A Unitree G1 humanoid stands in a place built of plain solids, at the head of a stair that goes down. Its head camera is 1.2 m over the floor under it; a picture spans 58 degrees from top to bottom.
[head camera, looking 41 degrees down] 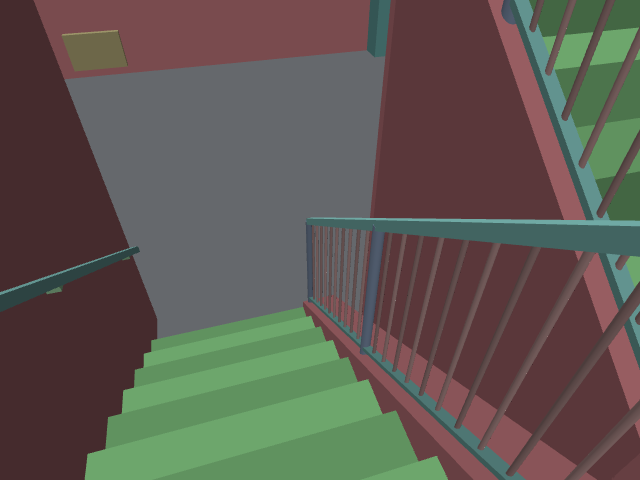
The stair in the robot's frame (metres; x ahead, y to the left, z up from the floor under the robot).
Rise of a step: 0.19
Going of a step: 0.26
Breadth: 1.20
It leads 16 degrees to the left of straight ahead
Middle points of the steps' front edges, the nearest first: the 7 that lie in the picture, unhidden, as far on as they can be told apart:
0.66 0.28 -0.39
0.91 0.36 -0.59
1.16 0.43 -0.78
1.41 0.50 -0.97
1.66 0.57 -1.17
1.91 0.64 -1.36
2.16 0.71 -1.55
